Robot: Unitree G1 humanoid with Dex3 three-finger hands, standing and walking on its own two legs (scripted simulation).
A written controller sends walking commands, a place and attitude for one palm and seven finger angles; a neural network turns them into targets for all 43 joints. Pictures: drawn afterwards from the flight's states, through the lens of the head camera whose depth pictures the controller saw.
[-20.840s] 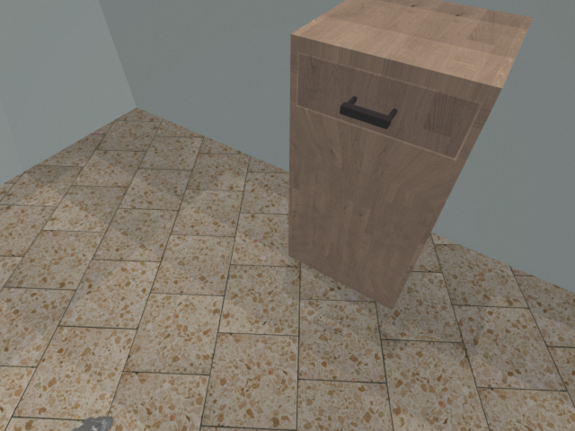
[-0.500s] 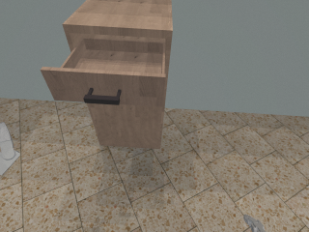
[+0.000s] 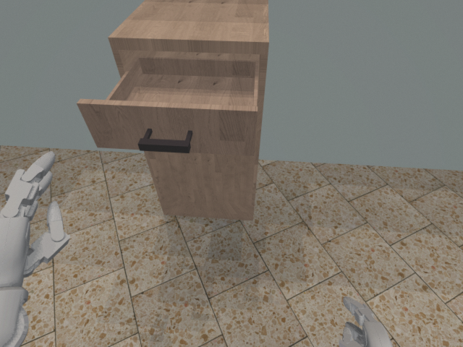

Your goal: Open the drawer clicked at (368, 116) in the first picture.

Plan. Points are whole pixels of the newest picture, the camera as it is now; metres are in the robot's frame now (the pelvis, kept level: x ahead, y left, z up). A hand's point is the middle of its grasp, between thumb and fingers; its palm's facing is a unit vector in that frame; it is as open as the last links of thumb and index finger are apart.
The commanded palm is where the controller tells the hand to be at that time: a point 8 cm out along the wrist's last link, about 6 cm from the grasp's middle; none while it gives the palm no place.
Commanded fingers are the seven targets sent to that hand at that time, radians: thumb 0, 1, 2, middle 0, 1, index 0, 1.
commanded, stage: let the arm hang, fingers relaxed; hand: left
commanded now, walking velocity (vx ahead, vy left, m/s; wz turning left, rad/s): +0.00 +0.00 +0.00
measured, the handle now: (166, 139) +0.56 +0.20 +0.04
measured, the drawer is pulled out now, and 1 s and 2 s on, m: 0.29 0.29 0.29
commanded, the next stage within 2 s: look to check the result in 1.04 s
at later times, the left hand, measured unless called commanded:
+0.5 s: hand out of the picture -0.09 +0.19 -0.16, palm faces +0.03 -0.97 -0.23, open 7.3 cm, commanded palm none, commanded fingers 0.00 0.90 0.90 -0.20 -0.30 -0.20 -0.30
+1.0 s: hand out of the picture +0.02 +0.16 -0.16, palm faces +0.01 -0.98 -0.22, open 7.4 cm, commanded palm none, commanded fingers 0.00 0.90 0.90 -0.20 -0.30 -0.20 -0.30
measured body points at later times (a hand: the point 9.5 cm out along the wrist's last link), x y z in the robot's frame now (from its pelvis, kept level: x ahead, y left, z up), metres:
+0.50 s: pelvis -0.01 +0.00 +0.01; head +0.03 +0.00 +0.46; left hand -0.09 +0.24 -0.14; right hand -0.04 -0.22 -0.15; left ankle +0.03 +0.11 -0.73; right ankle -0.01 -0.12 -0.73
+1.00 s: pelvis -0.01 -0.01 +0.01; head +0.00 -0.02 +0.46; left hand +0.02 +0.22 -0.14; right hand -0.02 -0.23 -0.16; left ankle +0.03 +0.11 -0.73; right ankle -0.01 -0.12 -0.73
